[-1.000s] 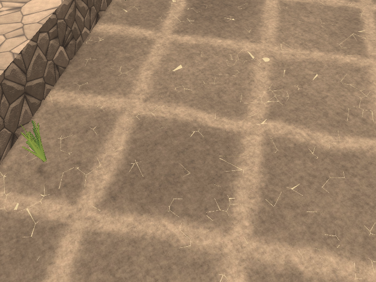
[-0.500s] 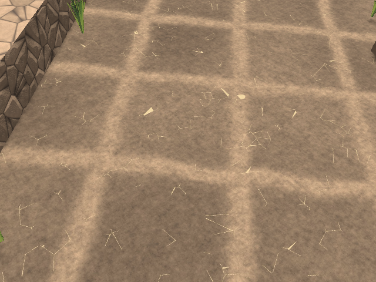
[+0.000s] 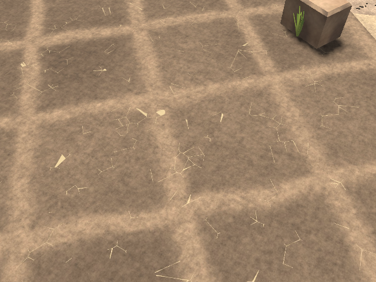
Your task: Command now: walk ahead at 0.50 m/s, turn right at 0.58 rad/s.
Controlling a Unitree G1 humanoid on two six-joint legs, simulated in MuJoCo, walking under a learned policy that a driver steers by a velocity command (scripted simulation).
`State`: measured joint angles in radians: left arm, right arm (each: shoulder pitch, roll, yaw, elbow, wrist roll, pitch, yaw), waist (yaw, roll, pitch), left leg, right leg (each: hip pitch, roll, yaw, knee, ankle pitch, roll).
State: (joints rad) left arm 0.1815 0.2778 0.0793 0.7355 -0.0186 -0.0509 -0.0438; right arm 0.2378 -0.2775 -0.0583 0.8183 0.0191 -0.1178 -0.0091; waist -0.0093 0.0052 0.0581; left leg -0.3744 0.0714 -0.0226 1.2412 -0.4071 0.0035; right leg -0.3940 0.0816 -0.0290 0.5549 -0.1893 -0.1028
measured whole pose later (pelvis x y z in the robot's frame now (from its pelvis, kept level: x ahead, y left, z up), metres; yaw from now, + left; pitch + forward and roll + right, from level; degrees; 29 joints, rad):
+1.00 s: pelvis +0.58 +0.07 +0.00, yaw +16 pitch +3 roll -1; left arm 0.10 0.26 0.05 0.68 0.00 -0.13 -0.02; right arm 0.37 -0.29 -0.05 0.77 0.02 -0.04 -0.01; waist -0.04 0.03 -0.01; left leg -0.24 -0.10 -0.16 0.98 -0.49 0.05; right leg -0.42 0.05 0.00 0.52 -0.16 -0.04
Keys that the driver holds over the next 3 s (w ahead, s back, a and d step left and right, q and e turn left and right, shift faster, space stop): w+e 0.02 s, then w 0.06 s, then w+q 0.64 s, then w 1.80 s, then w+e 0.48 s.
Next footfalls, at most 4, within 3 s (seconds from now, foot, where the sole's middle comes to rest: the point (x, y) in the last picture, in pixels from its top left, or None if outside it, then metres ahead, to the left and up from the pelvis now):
0.42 left None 0.42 0.15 -0.76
0.92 right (196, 206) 0.72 0.00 -0.76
1.42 left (119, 166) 0.91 0.32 -0.76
1.96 right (158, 106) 1.25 0.17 -0.76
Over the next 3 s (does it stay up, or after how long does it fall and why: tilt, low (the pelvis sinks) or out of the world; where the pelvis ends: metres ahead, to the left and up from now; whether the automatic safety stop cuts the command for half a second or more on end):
stays up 1.59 0.40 0.00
